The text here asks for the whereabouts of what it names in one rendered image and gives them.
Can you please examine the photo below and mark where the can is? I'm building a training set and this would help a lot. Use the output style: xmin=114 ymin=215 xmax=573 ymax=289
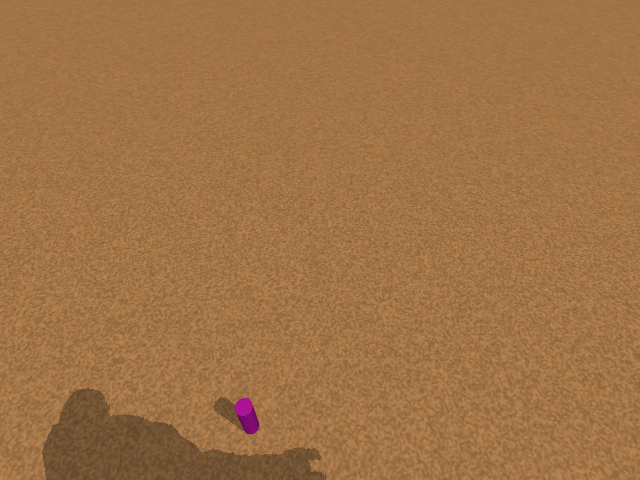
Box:
xmin=235 ymin=398 xmax=259 ymax=434

